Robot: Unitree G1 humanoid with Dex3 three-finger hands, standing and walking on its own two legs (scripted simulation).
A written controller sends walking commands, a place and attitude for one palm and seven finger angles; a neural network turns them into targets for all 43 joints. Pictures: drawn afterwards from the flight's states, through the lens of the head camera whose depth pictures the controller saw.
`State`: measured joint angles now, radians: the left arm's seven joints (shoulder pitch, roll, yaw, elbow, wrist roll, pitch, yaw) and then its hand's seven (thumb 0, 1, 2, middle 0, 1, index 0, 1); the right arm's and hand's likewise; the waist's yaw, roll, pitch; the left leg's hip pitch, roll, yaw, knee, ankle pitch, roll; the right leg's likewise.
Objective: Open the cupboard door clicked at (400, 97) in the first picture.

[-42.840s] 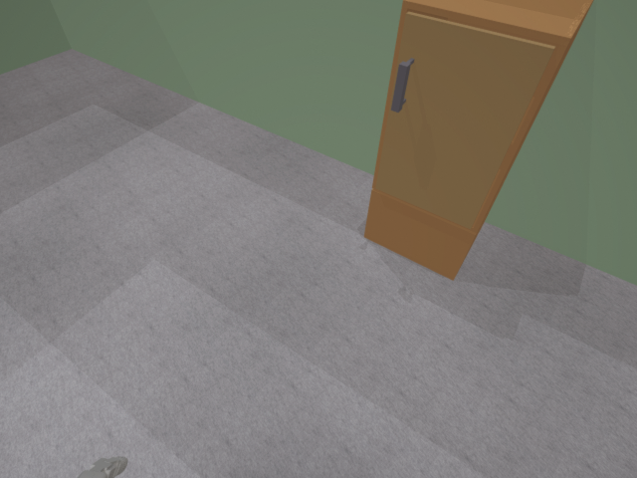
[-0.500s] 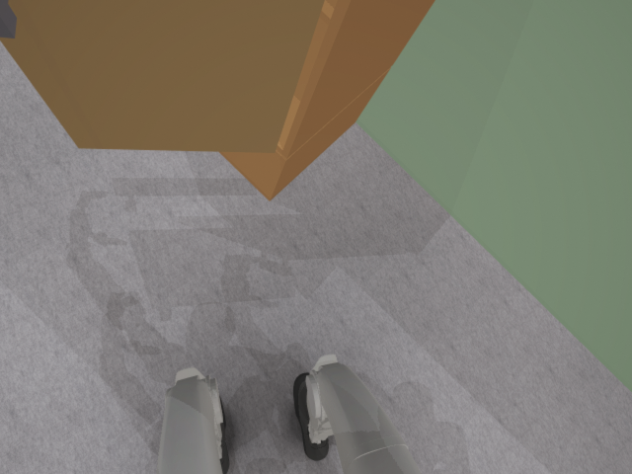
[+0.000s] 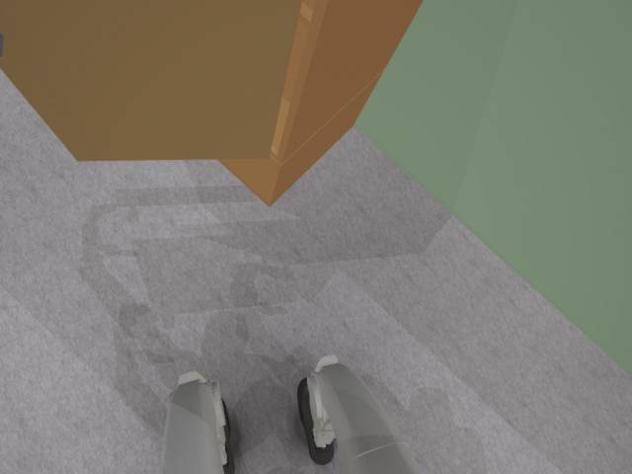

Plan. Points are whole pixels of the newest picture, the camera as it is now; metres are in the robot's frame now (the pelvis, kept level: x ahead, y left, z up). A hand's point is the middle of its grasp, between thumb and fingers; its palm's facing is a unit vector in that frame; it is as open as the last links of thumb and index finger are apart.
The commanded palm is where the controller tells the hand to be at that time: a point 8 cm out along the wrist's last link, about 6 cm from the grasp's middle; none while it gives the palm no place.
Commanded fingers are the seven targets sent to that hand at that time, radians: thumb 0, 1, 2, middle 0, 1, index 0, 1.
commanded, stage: move the hooked fingers beside the handle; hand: left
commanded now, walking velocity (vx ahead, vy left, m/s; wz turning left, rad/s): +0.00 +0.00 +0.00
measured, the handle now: out of the picture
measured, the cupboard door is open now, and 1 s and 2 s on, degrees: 48 48 47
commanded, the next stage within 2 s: slide the fingers in behind the handle in 0.44 s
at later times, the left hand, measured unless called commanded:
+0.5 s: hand out of the picture +0.57 +0.32 +0.08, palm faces +0.01 -1.00 -0.02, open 14.0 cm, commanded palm +0.58 +0.32 +0.08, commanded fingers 0.00 -0.50 0.30 -0.30 -1.20 -0.30 -1.20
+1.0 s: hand out of the picture +0.57 +0.29 +0.08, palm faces -0.02 -1.00 -0.02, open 14.0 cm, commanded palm +0.57 +0.30 +0.08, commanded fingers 0.00 -0.50 0.30 -0.30 -1.20 -0.30 -1.20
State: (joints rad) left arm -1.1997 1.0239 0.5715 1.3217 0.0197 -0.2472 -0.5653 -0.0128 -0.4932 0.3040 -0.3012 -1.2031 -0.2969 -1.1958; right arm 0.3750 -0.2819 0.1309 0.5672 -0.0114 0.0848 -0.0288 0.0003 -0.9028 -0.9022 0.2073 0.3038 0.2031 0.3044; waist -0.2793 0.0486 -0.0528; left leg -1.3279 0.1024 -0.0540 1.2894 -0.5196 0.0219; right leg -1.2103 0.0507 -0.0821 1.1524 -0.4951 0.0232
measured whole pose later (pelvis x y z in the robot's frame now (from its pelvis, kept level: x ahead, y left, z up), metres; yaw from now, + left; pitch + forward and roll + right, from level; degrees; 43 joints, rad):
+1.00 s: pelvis +0.00 +0.01 +0.00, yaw +0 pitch +32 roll -9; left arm -1.21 0.91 0.49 1.24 0.02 -0.21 -0.50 -0.01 -0.49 0.30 -0.30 -1.20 -0.29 -1.20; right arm 0.42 -0.26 0.12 0.59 -0.03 0.06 0.00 0.00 -0.90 -0.90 0.21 0.30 0.20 0.30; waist -0.29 0.04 -0.08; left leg -1.34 0.09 -0.07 1.28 -0.51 0.03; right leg -1.20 0.04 -0.09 1.12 -0.49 0.03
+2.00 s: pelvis +0.00 +0.00 +0.00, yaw +1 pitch +31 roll -7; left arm -1.19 0.82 0.47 1.26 0.00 -0.27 -0.41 -0.01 -0.49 0.30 -0.30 -1.20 -0.30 -1.20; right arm 0.39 -0.26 0.09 0.63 -0.03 0.04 0.00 0.00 -0.90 -0.90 0.21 0.30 0.20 0.30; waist -0.27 0.06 -0.08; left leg -1.31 0.09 -0.05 1.28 -0.52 0.02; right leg -1.20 0.04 -0.08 1.16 -0.50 0.02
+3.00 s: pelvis +0.00 -0.01 +0.00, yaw +2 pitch +31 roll -7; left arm -1.19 0.79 0.44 1.28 -0.03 -0.30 -0.39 0.01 0.70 0.82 -0.35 -1.35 -0.35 -1.34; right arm 0.38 -0.27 0.09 0.64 -0.03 0.04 0.00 0.00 -0.90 -0.90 0.21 0.30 0.20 0.30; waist -0.25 0.05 -0.08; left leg -1.29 0.08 -0.07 1.26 -0.51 0.01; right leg -1.18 0.04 -0.09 1.15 -0.51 0.01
